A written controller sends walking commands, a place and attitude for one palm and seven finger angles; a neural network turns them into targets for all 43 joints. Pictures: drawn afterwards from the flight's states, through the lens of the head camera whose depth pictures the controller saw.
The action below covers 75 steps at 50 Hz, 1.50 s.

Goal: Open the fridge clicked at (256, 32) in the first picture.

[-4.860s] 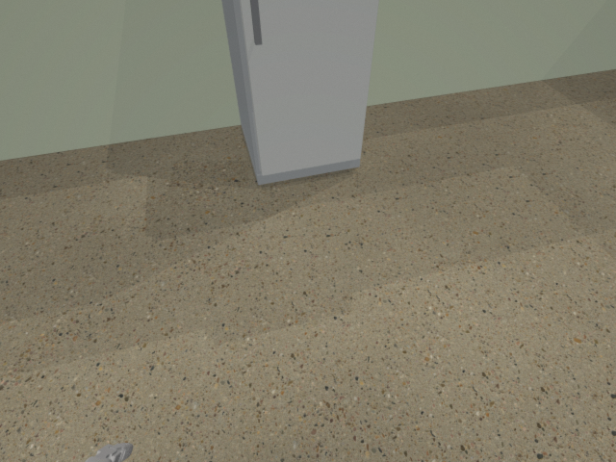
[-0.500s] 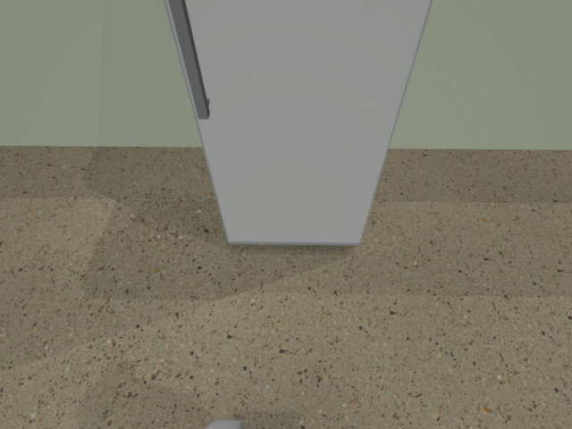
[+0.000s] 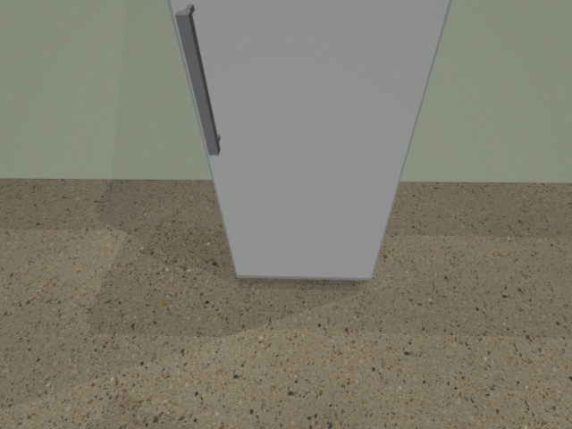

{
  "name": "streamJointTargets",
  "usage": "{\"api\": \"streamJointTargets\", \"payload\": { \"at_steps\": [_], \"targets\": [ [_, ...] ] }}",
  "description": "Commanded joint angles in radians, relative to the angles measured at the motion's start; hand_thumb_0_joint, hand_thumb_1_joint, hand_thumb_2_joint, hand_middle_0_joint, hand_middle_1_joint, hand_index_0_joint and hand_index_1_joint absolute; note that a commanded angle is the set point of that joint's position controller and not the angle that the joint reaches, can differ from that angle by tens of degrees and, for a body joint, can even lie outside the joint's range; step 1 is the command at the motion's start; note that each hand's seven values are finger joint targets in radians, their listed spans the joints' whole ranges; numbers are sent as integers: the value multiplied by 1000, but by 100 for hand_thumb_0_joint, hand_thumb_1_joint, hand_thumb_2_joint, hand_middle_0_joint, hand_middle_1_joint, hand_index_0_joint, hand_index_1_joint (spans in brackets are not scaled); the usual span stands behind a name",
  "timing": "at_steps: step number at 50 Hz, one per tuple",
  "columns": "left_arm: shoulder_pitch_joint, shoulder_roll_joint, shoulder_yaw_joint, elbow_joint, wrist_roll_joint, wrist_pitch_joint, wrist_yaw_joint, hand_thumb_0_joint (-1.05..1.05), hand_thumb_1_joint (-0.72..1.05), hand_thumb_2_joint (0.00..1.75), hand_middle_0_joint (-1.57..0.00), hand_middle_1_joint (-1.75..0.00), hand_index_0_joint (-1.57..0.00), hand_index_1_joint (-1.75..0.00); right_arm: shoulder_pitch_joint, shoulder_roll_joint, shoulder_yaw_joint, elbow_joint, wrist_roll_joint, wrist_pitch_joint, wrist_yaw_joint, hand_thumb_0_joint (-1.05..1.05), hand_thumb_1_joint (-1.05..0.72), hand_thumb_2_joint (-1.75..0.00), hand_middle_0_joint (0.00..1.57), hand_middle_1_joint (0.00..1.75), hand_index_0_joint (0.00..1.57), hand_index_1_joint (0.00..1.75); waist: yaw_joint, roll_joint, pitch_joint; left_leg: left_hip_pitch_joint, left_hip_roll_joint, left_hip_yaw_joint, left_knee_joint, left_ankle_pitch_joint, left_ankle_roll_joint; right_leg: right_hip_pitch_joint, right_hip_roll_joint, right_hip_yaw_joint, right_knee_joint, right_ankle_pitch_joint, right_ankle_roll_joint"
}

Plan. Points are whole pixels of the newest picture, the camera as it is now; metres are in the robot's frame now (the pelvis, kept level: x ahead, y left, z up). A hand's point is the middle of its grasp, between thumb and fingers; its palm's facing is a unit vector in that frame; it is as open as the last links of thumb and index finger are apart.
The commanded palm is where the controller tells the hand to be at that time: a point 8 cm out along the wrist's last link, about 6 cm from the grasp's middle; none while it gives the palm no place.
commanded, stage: take the last steps up to it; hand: left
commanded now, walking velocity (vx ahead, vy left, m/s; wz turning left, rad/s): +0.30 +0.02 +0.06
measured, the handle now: (203, 88) +0.74 +0.21 +0.12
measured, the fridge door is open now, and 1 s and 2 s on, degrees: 0 0 0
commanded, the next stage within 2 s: come to a stop and stand still in 0.64 s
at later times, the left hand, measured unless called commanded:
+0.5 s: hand out of the picture +0.05 +0.20 -0.18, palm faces +0.15 -0.98 -0.13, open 7.4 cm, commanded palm none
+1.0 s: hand (194, 321) +0.34 +0.20 -0.16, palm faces +0.01 -0.98 -0.21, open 7.4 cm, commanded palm none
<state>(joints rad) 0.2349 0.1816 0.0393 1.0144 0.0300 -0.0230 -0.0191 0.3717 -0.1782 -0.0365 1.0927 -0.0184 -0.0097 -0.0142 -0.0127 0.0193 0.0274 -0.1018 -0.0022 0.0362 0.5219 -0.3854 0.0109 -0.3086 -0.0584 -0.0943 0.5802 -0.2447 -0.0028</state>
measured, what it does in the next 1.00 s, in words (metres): walks ahead: left foot, then right foot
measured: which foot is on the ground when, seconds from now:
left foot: down 0.00-0.00, up 0.02-0.44, down 0.46-0.96, up 0.98-1.00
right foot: down 0.00-0.46, up 0.48-0.84, down 0.86-1.00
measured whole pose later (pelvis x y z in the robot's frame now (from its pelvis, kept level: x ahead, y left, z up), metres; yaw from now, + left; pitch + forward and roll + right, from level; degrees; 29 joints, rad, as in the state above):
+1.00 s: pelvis +0.25 +0.04 +0.00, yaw +2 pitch -1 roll +0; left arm 0.13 0.12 0.01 1.04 0.01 -0.02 0.03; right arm 0.31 -0.13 -0.03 1.13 0.00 0.02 -0.03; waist -0.05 0.04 0.06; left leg -0.17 0.04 0.12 0.55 -0.38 -0.02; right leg -0.31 -0.05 -0.11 0.55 -0.22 -0.03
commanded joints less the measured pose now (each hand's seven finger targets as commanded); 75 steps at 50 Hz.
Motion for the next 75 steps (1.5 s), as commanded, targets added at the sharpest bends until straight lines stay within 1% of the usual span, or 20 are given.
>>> {"api": "streamJointTargets", "payload": {
  "at_steps": [1, 8, 17, 20, 21, 23, 24, 27, 30, 37, 42, 44, 48, 52, 56, 59, 61, 63, 67, 75],
  "targets": [
    [319, 221, 55, 37, -11, -29, 29, 0, 90, 90, -20, -30, -20, -30, -106, -104, -29, -118, -1, -36, 12, 0, -90, -90, 20, 30, 20, 30, 135, -229, 7, -558, 27, -41, 557, -161, 37, 364, -389, 600, -443, -354, -176],
    [142, 76, 20, 14, -6, -53, 40, 0, 90, 90, -20, -30, -20, -30, -53, -17, -27, -57, -7, -5, 33, 0, -90, -90, 20, 30, 20, 30, 8, -121, 98, -447, 115, 4, 499, 149, -15, 99, -225, 152, -449, -15, -121],
    [208, 109, 26, 72, -1, -53, 38, 0, 90, 90, -20, -30, -20, -30, -220, -13, -22, -126, -1, -28, 48, 0, -90, -90, 20, 30, 20, 30, 48, -137, 91, -365, 98, 54, 159, 169, -8, 167, -236, 117, -383, 93, -141],
    [184, 108, 33, 76, -6, -41, 38, 0, 90, 90, -20, -30, -20, -30, -121, -34, -27, -95, -3, -43, 38, 0, -90, -90, 20, 30, 20, 30, -1, -107, 54, -138, 55, 90, 12, 208, 2, 106, -191, 67, -251, 95, -108],
    [187, 87, 28, 77, -9, -36, 36, 0, 90, 90, -20, -30, -20, -30, -21, -70, -33, -62, -7, -50, 29, 0, -90, -90, 20, 30, 20, 30, -41, -22, 0, 7, 54, 73, -47, 205, 8, 72, -139, 26, -85, 133, -88],
    [217, 5, 11, 41, -17, -34, 27, 0, 90, 90, -20, -30, -20, -30, 169, -234, -70, -29, -12, -52, 6, 0, -90, -90, 20, 30, 20, 30, -84, 338, -131, 265, 417, -417, -241, 231, 147, -246, 48, -58, 435, -352, -14],
    [160, 28, 16, 21, -9, -32, 31, 0, 90, 90, -20, -30, -20, -30, 152, -222, -62, -32, -8, -40, -1, 0, -90, -90, 20, 30, 20, 30, -84, 200, -80, 198, 441, -424, -275, 185, 189, -289, 14, 32, 553, -348, -34],
    [118, 23, 19, 46, -4, -24, 18, 0, 90, 90, -20, -30, -20, -30, -36, -89, -25, -73, -2, -55, -9, 0, -90, -90, 20, 30, 20, 30, -14, 94, 19, -50, 349, -240, -318, 191, 168, -255, -68, 78, 600, -163, -23],
    [157, -13, 15, 54, -1, -4, 18, 0, 90, 90, -20, -30, -20, -30, -54, -62, -22, -75, -3, -67, -14, 0, -90, -90, 20, 30, 20, 30, 21, 55, -4, -79, 294, -102, -315, 373, 159, -188, -61, 59, 492, -91, 0],
    [23, 0, 9, -8, -2, 9, 19, 0, 90, 90, -20, -30, -20, -30, -36, -83, -22, -53, -8, -54, -11, 0, -90, -90, 20, 30, 20, 30, 11, 88, 47, -81, 284, -67, -303, 407, 182, -126, -42, 27, 172, -66, 7],
    [103, 57, 4, 35, -8, -9, 44, 0, 90, 90, -20, -30, -20, -30, -44, -43, -5, -28, 6, -38, -19, 0, -90, -90, 20, 30, 20, 30, 56, -45, -23, -141, 166, 23, -64, 465, 36, 204, -60, 88, -183, 387, 13],
    [87, 132, 5, 42, -16, -13, 53, 0, 90, 90, -20, -30, -20, -30, 8, -9, -1, -15, 18, -21, -13, 0, -90, -90, 20, 30, 20, 30, 15, -128, -57, -202, 76, 44, -54, 89, -25, 266, -251, 225, -131, 819, -95],
    [21, 137, 13, 21, -20, 8, 68, 0, 90, 90, -20, -30, -20, -30, 26, -14, -15, 10, 16, 23, -20, 0, -90, -90, 20, 30, 20, 30, 13, -230, -69, -151, 68, 47, 60, -8, -42, 209, -251, 200, -147, 847, -140],
    [7, 152, 39, 8, -7, 23, 78, 0, 90, 90, -20, -30, -20, -30, -12, -18, -28, -19, 15, 40, -24, 0, -90, -90, 20, 30, 20, 30, 39, -159, -100, -243, 50, 16, 247, -147, -49, 264, -306, 246, -159, 889, -214],
    [-56, 155, 53, -28, 2, 36, 76, 0, 90, 90, -20, -30, -20, -30, -12, -4, -34, -41, 15, 48, -18, 0, -90, -90, 20, 30, 20, 30, 16, -143, -119, -194, 42, -1, 214, -85, -48, 166, -284, 227, -191, 597, -194],
    [-102, 124, 45, -43, -9, 50, 69, 0, 90, 90, -20, -30, -20, -30, 67, -11, -28, -24, 9, 32, -13, 0, -90, -90, 20, 30, 20, 30, -25, -113, -110, 10, 49, 12, -75, 149, -34, -13, -173, 148, -136, 132, -81],
    [-106, 32, 26, -64, -21, 64, 56, 0, 90, 90, -20, -30, -20, -30, -10, -112, -39, -70, -10, 18, -16, 0, -90, -90, 20, 30, 20, 30, -10, 217, 10, -187, 296, -300, -365, -67, 65, -99, 7, 19, 43, -172, 21],
    [-82, 52, 26, -26, -2, 75, 52, 0, 90, 90, -20, -30, -20, -30, -130, -101, -26, -98, -10, 8, -21, 0, -90, -90, 20, 30, 20, 30, 14, 197, 81, -329, 305, -317, -455, -205, 99, -26, -2, 112, 221, -172, 13],
    [23, 41, 17, 33, 0, 62, 32, 0, 90, 90, -20, -30, -20, -30, -118, -97, -21, -88, -6, -5, -32, 0, -90, -90, 20, 30, 20, 30, 27, 36, 87, -147, 262, -233, -404, -104, 104, -152, 17, 119, 309, -98, 26],
    [9, 28, -1, 37, -13, 50, 31, 0, 90, 90, -20, -30, -20, -30, -8, -119, -27, -24, -7, -9, -40, 0, -90, -90, 20, 30, 20, 30, -35, 106, -17, 86, 290, -212, -302, 321, 146, -99, 8, 86, 108, -207, 36]
  ]
}}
